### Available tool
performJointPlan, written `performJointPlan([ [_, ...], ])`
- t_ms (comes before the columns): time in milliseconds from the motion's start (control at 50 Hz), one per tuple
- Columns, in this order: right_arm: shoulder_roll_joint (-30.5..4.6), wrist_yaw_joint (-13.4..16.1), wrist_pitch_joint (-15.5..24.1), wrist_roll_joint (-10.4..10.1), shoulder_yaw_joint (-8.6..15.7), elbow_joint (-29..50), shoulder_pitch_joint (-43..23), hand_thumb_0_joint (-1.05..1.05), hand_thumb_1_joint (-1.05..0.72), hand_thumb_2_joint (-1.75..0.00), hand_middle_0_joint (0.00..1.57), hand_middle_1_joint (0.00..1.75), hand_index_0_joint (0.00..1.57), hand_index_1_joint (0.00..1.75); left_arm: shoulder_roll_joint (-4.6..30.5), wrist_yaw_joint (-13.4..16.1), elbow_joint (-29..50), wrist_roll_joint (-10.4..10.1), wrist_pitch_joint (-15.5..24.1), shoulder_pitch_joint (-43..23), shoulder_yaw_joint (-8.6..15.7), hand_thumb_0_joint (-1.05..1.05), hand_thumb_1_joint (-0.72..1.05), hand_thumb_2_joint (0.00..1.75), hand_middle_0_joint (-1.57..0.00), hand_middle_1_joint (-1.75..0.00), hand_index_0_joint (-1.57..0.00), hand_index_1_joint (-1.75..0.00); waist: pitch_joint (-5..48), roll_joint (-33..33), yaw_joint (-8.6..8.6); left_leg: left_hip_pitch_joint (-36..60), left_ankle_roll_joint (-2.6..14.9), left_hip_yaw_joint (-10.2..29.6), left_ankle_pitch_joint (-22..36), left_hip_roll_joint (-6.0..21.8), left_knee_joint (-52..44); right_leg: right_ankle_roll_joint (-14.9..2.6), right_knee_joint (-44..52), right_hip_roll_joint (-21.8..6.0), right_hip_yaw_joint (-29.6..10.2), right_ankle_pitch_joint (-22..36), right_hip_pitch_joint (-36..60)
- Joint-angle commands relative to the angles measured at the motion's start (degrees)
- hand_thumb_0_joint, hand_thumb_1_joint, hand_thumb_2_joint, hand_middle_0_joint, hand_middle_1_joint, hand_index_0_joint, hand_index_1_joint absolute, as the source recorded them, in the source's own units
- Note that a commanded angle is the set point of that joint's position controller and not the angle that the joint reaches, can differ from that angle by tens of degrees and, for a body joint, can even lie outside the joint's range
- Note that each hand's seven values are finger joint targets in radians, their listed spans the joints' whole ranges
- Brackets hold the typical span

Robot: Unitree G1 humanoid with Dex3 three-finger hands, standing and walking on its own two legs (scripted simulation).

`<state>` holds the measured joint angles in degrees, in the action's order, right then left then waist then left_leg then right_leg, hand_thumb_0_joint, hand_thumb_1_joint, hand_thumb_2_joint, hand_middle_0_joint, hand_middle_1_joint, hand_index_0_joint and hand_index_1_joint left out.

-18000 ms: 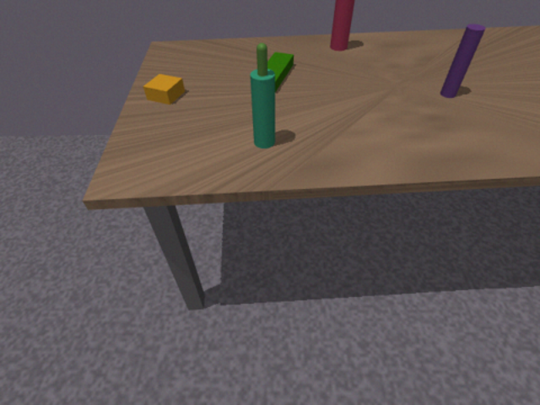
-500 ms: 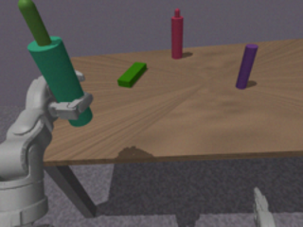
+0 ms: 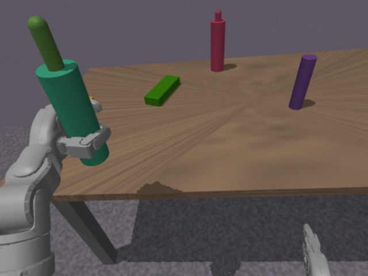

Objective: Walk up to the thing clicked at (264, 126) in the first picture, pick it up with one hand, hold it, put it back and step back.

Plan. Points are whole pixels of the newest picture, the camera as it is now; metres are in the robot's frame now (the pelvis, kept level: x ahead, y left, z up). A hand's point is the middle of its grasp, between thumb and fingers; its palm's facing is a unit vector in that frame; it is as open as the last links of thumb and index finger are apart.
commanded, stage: hold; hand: left
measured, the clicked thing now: (72, 103) +0.32 +0.18 +0.30
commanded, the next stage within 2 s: crouch in 0.50 s
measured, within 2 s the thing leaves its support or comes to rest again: neither
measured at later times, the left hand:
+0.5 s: hand (89, 110) +0.35 +0.17 +0.26, palm faces +0.08 -1.00 -0.03, open 7.7 cm
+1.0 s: hand (104, 124) +0.38 +0.17 +0.21, palm faces +0.10 -1.00 +0.00, open 7.7 cm
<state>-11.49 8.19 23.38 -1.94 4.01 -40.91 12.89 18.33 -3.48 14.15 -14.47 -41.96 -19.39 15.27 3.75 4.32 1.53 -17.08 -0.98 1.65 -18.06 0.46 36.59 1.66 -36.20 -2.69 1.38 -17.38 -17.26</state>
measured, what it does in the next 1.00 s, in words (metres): stands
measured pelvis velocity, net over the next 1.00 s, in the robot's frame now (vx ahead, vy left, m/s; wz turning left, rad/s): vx -0.01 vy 0.00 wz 0.00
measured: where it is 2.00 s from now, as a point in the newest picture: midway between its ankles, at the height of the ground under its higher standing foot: outside the picture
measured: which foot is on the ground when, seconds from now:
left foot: down 0.00-1.00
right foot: down 0.00-1.00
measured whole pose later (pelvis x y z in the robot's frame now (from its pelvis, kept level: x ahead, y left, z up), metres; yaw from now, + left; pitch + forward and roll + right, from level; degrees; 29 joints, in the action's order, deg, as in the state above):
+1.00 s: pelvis -0.01 +0.00 +0.00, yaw +0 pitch +0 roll +0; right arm -10.8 8.1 25.1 -1.4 1.4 -41.8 11.5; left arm 17.8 -1.6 -13.1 -12.0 -35.7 -33.8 13.7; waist 3.6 2.3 -0.3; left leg -19.6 -0.7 1.3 -17.0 0.0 36.8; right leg 1.9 -36.9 -3.1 0.9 -16.5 -20.1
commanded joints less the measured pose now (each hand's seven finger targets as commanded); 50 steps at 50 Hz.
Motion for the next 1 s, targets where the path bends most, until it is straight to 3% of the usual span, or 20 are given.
performJointPlan([
  [0,-7.2,0.8,4.4,0.2,2.6,8.5,-6.7,0.00,0.53,-0.06,0.05,0.05,0.05,0.05,15.2,1.3,21.2,-1.2,8.8,-39.5,8.8,0.00,0.27,1.37,-1.29,-1.50,-1.31,-1.50,16.2,2.2,-1.75,8.5,0.83,-0.8,11.1,-1.5,-5.3,-0.98,5.3,2.6,3.0,10.7,1.3],
  [60,-6.8,1.2,5.1,0.4,2.0,8.5,-8.7,0.00,0.52,-0.06,0.05,0.05,0.05,0.05,15.8,1.6,18.4,-1.6,8.2,-38.0,10.6,0.00,0.23,1.38,-1.30,-1.51,-1.32,-1.51,17.5,0.0,-0.56,7.6,1.15,-0.7,11.9,-1.6,-5.0,-0.87,5.2,2.5,2.9,11.3,3.5],
  [180,-7.1,1.2,4.7,0.3,2.4,6.3,-9.1,0.00,0.53,-0.06,0.05,0.05,0.05,0.05,13.3,1.2,12.6,-1.4,6.0,-40.8,7.8,0.00,0.24,1.39,-1.34,-1.54,-1.36,-1.55,16.2,-0.5,-0.44,6.8,1.35,-1.2,11.0,-1.9,-5.2,-0.95,5.6,2.3,2.8,10.7,2.6],
  [220,-6.4,0.7,4.4,0.0,1.3,6.9,-9.9,0.00,0.54,-0.06,0.05,0.05,0.05,0.05,14.2,0.9,9.1,-1.3,5.3,-40.1,8.6,0.00,0.28,1.38,-1.34,-1.53,-1.36,-1.53,15.0,-1.9,0.31,4.9,1.62,-1.4,10.0,-2.1,-5.5,-0.80,6.1,2.1,2.7,10.0,3.3],
  [280,-8.2,0.2,3.7,-0.4,3.0,7.7,-8.4,0.00,0.54,-0.06,0.05,0.05,0.05,0.05,15.6,0.5,8.9,-0.9,4.6,-43.1,8.8,0.00,0.27,1.36,-1.33,-1.51,-1.35,-1.52,16.8,-2.3,-0.33,6.3,1.75,-1.9,11.9,-2.3,-5.1,-0.79,6.1,2.0,2.5,11.8,3.1],
  [400,-5.6,-1.2,2.8,-1.0,0.4,9.6,-7.0,0.00,0.54,-0.05,0.05,0.05,0.05,0.05,15.2,-0.1,6.0,-1.0,4.7,-42.4,9.0,0.00,0.31,1.35,-1.32,-1.49,-1.35,-1.49,14.4,-4.3,-0.05,5.2,1.95,-1.7,10.0,-2.1,-5.8,-0.72,6.6,2.2,2.8,9.8,2.7],
  [500,-6.2,-1.6,2.3,-0.9,1.4,10.9,-5.9,0.00,0.54,-0.06,0.05,0.05,0.05,0.05,15.8,0.4,12.3,-0.7,6.2,-42.0,9.2,0.00,0.29,1.34,-1.29,-1.47,-1.32,-1.47,17.2,0.1,-0.52,7.3,1.44,-1.6,10.9,-1.8,-5.8,-1.18,6.0,2.3,2.6,10.4,2.4],
  [520,-6.2,-1.8,2.5,-1.0,1.5,10.5,-6.6,0.00,0.54,-0.05,0.05,0.05,0.05,0.05,15.6,0.6,16.5,-0.6,6.8,-42.8,8.5,0.00,0.28,1.32,-1.28,-1.46,-1.30,-1.46,16.8,1.7,0.59,6.7,1.19,-1.6,10.9,-1.8,-5.7,-1.45,5.8,2.4,2.8,10.0,2.3],
  [540,-7.1,-1.7,2.6,-0.8,2.4,11.9,-6.6,0.00,0.53,-0.06,0.05,0.05,0.05,0.05,15.7,0.9,15.6,-0.5,6.9,-41.8,8.9,0.00,0.26,1.32,-1.28,-1.46,-1.30,-1.46,18.5,0.7,-0.49,7.9,1.39,-1.6,11.8,-1.8,-5.2,-1.24,5.8,2.3,2.5,11.0,3.0],
  [560,-6.8,-1.6,2.6,-0.7,2.1,11.9,-7.1,0.00,0.53,-0.06,0.05,0.05,0.05,0.05,15.8,1.2,14.6,-0.4,7.0,-39.7,9.7,0.00,0.24,1.31,-1.27,-1.45,-1.29,-1.46,17.6,-0.4,0.11,6.9,1.34,-1.4,11.7,-1.7,-5.3,-1.24,5.7,2.4,2.6,10.8,3.2],
  [620,-7.0,-1.3,2.8,-0.3,2.8,10.1,-6.8,0.00,0.57,-0.04,0.05,0.05,0.05,0.05,16.8,1.6,22.2,0.0,8.1,-42.3,8.9,0.00,0.27,1.33,-1.33,-1.47,-1.34,-1.47,18.9,3.4,-0.54,8.8,0.85,-1.1,11.3,-1.4,-5.5,-1.40,5.5,2.7,2.6,10.3,2.0],
  [680,-4.4,-1.1,3.9,0.1,0.0,8.9,-9.4,0.00,0.57,-0.04,0.05,0.05,0.05,0.05,12.7,2.0,15.0,-0.3,7.7,-39.6,6.5,0.00,0.25,1.33,-1.34,-1.49,-1.36,-1.49,15.6,1.5,-0.63,6.3,1.04,-1.0,9.1,-1.3,-5.6,-1.17,5.5,2.8,2.7,8.9,1.5],
  [720,-6.4,-0.1,4.1,0.4,1.3,7.6,-9.9,0.00,0.57,-0.05,0.05,0.05,0.05,0.05,12.9,2.0,11.1,-0.9,7.5,-40.4,7.0,0.00,0.25,1.33,-1.35,-1.49,-1.36,-1.49,15.6,-1.0,-1.55,5.7,1.43,-1.2,7.8,-1.5,-5.7,-0.80,5.9,2.7,2.3,8.6,1.8],
  [740,-6.0,0.0,4.2,0.4,0.8,7.5,-10.6,0.00,0.58,-0.04,0.05,0.05,0.05,0.05,11.3,1.7,8.0,-0.7,7.4,-40.4,5.0,0.00,0.26,1.34,-1.34,-1.49,-1.36,-1.49,16.1,-0.8,-2.22,6.0,1.58,-1.5,7.7,-1.8,-5.4,-0.84,6.0,2.5,2.1,8.9,1.2],
  [760,-6.4,0.3,4.5,0.6,1.0,6.3,-9.1,0.00,0.58,-0.04,0.05,0.05,0.05,0.05,14.1,1.9,10.4,-0.6,8.2,-45.4,6.4,0.00,0.27,1.34,-1.35,-1.49,-1.37,-1.50,16.2,-0.9,-2.40,6.2,1.61,-1.5,7.1,-1.7,-5.5,-0.72,6.0,2.5,2.1,8.4,0.8],
  [820,-5.7,0.7,5.0,0.6,-0.4,5.9,-9.0,0.00,0.59,-0.04,0.05,0.05,0.05,0.05,10.3,1.7,-1.7,0.9,8.4,-44.3,2.5,0.00,0.27,1.34,-1.34,-1.48,-1.35,-1.48,12.7,-3.3,-3.33,5.0,1.87,-1.7,5.0,-2.1,-5.8,-0.56,6.5,2.3,2.0,7.0,-1.8],
  [860,-6.9,1.0,5.1,0.6,0.6,5.1,-7.0,0.00,0.59,-0.04,0.05,0.05,0.05,0.05,12.7,1.6,-4.4,1.0,10.5,-47.9,4.1,0.00,0.34,1.35,-1.34,-1.48,-1.35,-1.48,13.6,-5.1,-3.69,4.7,2.15,-1.8,4.8,-2.2,-5.8,-0.40,6.7,1.9,1.7,7.2,-1.5],
  [880,-6.2,0.7,5.2,0.5,0.0,5.9,-7.4,0.00,0.59,-0.04,0.05,0.05,0.05,0.05,10.4,1.3,-8.8,1.1,11.1,-47.0,2.6,0.00,0.35,1.33,-1.32,-1.45,-1.34,-1.46,13.2,-5.6,-4.08,4.6,2.13,-1.8,4.5,-2.2,-5.8,-0.48,6.4,2.0,1.9,7.2,-1.9],
  [920,-6.1,0.4,5.5,0.4,-0.8,8.0,-6.5,0.00,0.60,-0.04,0.05,0.05,0.05,0.05,10.9,1.2,-11.4,1.1,13.4,-50.0,2.8,0.00,0.38,1.34,-1.32,-1.46,-1.34,-1.47,14.9,-5.3,-4.20,5.3,2.14,-1.6,5.0,-2.1,-5.6,-0.56,6.1,1.9,1.9,7.4,-2.1],
  [980,-6.5,-0.1,5.7,0.6,-0.5,9.7,-5.0,0.00,0.60,-0.04,0.05,0.05,0.05,0.05,14.4,1.8,-12.9,2.4,18.0,-54.8,3.8,0.00,0.36,1.32,-1.30,-1.43,-1.32,-1.44,16.9,-2.5,-3.90,5.4,1.74,-1.5,5.7,-1.8,-5.5,-0.83,5.6,2.1,1.8,8.0,-2.3],
])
